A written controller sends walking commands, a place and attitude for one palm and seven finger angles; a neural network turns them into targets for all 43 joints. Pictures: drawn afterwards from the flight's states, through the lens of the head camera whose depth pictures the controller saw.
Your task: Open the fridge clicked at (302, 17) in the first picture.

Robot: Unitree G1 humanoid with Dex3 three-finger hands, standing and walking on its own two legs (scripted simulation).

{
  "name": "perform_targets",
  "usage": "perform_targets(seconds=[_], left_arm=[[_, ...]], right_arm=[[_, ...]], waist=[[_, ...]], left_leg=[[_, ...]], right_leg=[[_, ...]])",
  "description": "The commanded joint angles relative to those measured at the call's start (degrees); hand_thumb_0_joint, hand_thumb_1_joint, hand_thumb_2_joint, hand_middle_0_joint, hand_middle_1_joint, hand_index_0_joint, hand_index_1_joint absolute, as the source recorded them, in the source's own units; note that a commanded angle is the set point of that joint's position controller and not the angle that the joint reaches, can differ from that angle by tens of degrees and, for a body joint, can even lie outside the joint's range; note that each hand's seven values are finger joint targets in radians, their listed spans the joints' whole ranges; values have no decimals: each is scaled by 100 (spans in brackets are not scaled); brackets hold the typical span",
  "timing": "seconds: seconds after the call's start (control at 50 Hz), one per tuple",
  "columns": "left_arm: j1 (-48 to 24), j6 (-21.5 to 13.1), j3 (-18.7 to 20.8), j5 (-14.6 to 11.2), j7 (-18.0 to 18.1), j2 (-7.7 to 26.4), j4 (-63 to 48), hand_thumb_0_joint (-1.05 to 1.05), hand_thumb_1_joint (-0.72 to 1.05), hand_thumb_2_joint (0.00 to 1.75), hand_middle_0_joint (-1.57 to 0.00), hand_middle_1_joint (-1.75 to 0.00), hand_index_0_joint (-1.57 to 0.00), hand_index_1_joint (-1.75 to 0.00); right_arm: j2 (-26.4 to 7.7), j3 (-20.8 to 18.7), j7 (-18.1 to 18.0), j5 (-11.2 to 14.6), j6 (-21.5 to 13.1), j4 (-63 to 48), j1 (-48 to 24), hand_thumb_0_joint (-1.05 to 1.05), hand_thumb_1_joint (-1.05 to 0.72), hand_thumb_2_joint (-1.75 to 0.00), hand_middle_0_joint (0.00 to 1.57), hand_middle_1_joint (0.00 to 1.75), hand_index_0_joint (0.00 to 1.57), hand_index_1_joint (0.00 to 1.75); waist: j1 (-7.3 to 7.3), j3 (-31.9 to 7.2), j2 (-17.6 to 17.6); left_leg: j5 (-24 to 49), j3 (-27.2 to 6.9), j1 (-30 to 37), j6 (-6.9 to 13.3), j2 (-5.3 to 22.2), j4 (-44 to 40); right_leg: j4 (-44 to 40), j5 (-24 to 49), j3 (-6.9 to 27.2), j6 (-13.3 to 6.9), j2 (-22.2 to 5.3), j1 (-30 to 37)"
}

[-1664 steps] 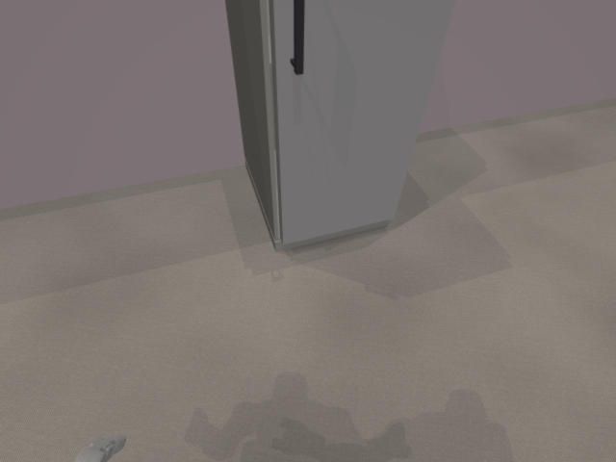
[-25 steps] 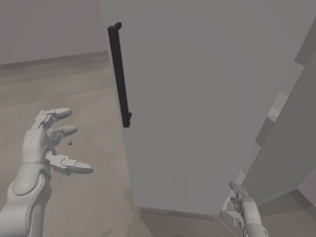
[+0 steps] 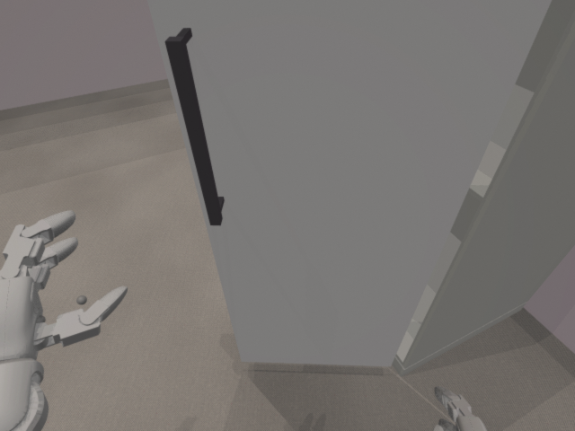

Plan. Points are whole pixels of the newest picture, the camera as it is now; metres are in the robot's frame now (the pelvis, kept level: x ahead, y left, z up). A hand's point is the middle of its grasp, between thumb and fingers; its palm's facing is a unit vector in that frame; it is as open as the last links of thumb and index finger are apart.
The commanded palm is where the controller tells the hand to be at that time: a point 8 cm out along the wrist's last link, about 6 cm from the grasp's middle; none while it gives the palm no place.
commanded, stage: draw the hand back to the body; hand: left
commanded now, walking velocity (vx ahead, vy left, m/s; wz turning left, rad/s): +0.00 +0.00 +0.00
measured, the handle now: (203, 141) +0.47 +0.19 +0.19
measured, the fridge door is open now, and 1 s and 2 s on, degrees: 62 62 62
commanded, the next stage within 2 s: step back with the hand held close in 0.58 s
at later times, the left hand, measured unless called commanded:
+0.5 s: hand (45, 314) +0.18 +0.29 +0.15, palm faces +0.51 -0.79 -0.33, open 7.5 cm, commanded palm +0.13 +0.32 +0.16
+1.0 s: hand (63, 322) +0.18 +0.27 +0.14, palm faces +0.35 -0.81 -0.47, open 7.4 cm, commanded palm +0.12 +0.32 +0.17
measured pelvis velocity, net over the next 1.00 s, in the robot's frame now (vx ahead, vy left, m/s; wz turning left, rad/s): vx -0.02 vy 0.02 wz -0.01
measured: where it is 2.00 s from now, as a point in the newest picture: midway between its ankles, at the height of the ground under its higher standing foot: outside the picture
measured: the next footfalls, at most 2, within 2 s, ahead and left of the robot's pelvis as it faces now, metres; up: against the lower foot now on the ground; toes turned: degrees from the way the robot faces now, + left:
left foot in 1.78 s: -0.04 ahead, +0.15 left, +0.00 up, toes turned +5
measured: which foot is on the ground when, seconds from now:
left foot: down 0.00-1.00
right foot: down 0.00-1.00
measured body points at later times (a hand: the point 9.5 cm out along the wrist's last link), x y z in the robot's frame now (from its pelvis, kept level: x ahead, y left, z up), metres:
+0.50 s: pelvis +0.00 +0.01 +0.00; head -0.02 +0.00 +0.45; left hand +0.15 +0.32 +0.17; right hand +0.21 -0.19 -0.07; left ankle +0.02 +0.12 -0.75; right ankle -0.02 -0.10 -0.75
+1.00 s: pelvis -0.02 +0.02 -0.01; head +0.00 +0.01 +0.44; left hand +0.16 +0.31 +0.16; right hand +0.17 -0.22 -0.09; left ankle +0.02 +0.12 -0.75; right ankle -0.02 -0.10 -0.75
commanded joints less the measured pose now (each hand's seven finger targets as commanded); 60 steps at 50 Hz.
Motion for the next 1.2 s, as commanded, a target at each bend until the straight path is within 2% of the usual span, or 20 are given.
perform_targets(seconds=[0.0,0.04,0.18,0.24,0.32,0.6,0.66,0.68,0.7,0.72,0.74,0.76,0.82,0.86,0.9,0.96,1.0,1.04,1.12,1.18], left_arm=[[-241,-446,897,-20,55,1108,-1161,0,57,74,-21,-49,-21,-49],[-245,-471,866,-23,48,1060,-1228,0,65,78,-21,-45,-21,-45],[-46,-492,960,-50,49,1074,-1338,0,90,90,-20,-30,-20,-30],[-362,-476,822,-16,73,1006,-1455,0,90,90,-20,-30,-20,-30],[-557,-438,760,0,99,987,-1455,0,90,90,-20,-30,-20,-30],[-259,-324,906,-15,48,1038,-1395,0,90,90,-20,-30,-20,-30],[-288,-339,877,-27,51,1008,-1418,0,90,90,-20,-30,-20,-30],[-806,-384,733,0,62,1005,-1735,0,90,90,-20,-30,-20,-30],[-1724,-634,1647,30,139,2002,-2060,0,90,90,-20,-30,-20,-30],[-749,-601,1135,57,69,1293,-1481,0,90,90,-20,-30,-20,-30],[-282,-516,958,101,35,1108,-1308,0,90,90,-20,-30,-20,-30],[-88,-473,869,110,17,993,-1326,0,90,90,-20,-30,-20,-30],[472,-497,994,107,57,1088,-1582,0,90,90,-20,-30,-20,-30],[670,-490,1101,95,108,1199,-1844,0,90,90,-20,-30,-20,-30],[777,-483,1295,97,167,1392,-2022,0,90,90,-20,-30,-20,-30],[846,-495,1398,66,235,1475,-2175,0,90,90,-20,-30,-20,-30],[741,-521,1499,61,280,1581,-2265,0,90,90,-20,-30,-20,-30],[749,-546,1399,68,311,1444,-2159,0,90,90,-20,-30,-20,-30],[626,-657,1322,129,348,1282,-1939,0,90,90,-20,-30,-20,-30],[442,-739,1263,200,372,1205,-1871,0,90,90,-20,-30,-20,-30]], right_arm=[[-663,-287,-46,37,-373,-1042,-1105,0,-90,-90,20,30,20,30],[-652,-288,-41,44,-368,-1058,-1070,0,-90,-90,20,30,20,30],[-665,-326,-45,35,-374,-1089,-1011,0,-90,-90,20,30,20,30],[-668,-295,-53,25,-402,-1055,-1004,0,-90,-90,20,30,20,30],[-668,-280,-65,24,-420,-1044,-1021,0,-90,-90,20,30,20,30],[-632,-227,7,-2,-314,-1090,-1057,0,-90,-90,20,30,20,30],[-620,-231,2,0,-303,-1111,-1052,0,-90,-90,20,30,20,30],[-621,-213,-5,4,-325,-1118,-1103,0,-90,-90,20,30,20,30],[-594,-66,6,148,-206,-1410,-1175,0,-90,-90,20,30,20,30],[-556,-98,-22,63,-121,-1180,-1116,0,-90,-90,20,30,20,30],[-579,-128,-1,58,-50,-1274,-1067,0,-90,-90,20,30,20,30],[-589,-155,18,86,16,-1351,-995,0,-90,-90,20,30,20,30],[-604,-210,-30,93,128,-1507,-888,0,-90,-90,20,30,20,30],[-617,-246,-52,118,211,-1628,-852,0,-90,-90,20,30,20,30],[-627,-267,-92,124,269,-1686,-861,0,-90,-90,20,30,20,30],[-627,-271,-149,150,352,-1815,-875,0,-90,-90,20,30,20,30],[-663,-286,-190,138,356,-1844,-886,0,-90,-90,20,30,20,30],[-680,-278,-202,147,342,-1849,-837,0,-90,-90,20,30,20,30],[-749,-306,-215,146,242,-1803,-733,0,-90,-90,20,30,20,30],[-781,-310,-214,139,166,-1775,-666,0,-90,-90,20,30,20,30]], waist=[[172,-203,12],[141,-164,145],[131,-297,39],[87,-320,283],[71,-311,117],[167,-331,246],[154,-382,93],[109,-436,221],[-48,148,436],[-119,134,-155],[-115,41,-484],[-117,-264,-544],[-94,-1058,-40],[-91,-1382,1],[-85,-1516,26],[-107,-1330,-104],[-94,-1221,4],[-100,-1072,192],[-120,-823,311],[-153,-663,154]], left_leg=[[616,-201,144,132,-169,-253],[619,-203,137,121,-155,-262],[725,-183,234,138,-164,-235],[816,-229,307,119,-165,-248],[759,-272,367,120,-164,-293],[1042,-334,267,52,-143,-335],[933,-349,266,62,-142,-351],[877,-346,309,76,-171,-327],[290,-413,-364,133,-23,-120],[345,-483,-500,165,26,105],[494,-466,-436,173,21,261],[615,-409,-307,168,21,421],[1393,-347,-203,165,126,679],[1689,-368,-251,153,186,792],[1908,-439,-325,146,232,837],[1889,-528,-603,168,310,800],[1677,-668,-834,190,358,671],[1237,-770,-1095,231,462,464],[-228,-980,-1810,325,607,9],[-1583,-1052,-2351,391,603,-154]], right_leg=[[-452,525,272,93,-64,-575],[-431,523,259,90,-60,-606],[-419,659,257,102,-55,-571],[-405,701,229,86,-36,-589],[-447,611,210,79,-14,-605],[-381,852,187,42,-4,-390],[-387,748,177,57,-3,-401],[-394,731,206,60,-8,-432],[-458,894,531,70,-268,-943],[-438,1078,585,75,-483,-1307],[-418,1175,641,83,-585,-1458],[-317,1247,651,76,-668,-1453],[154,1864,618,62,-807,-1247],[387,1958,609,55,-830,-1199],[571,1949,564,43,-802,-1198],[711,1709,583,70,-703,-1372],[790,1313,570,85,-617,-1426],[864,798,541,123,-486,-1464],[1032,35,526,137,-330,-1327],[1043,-386,624,122,-369,-1265]])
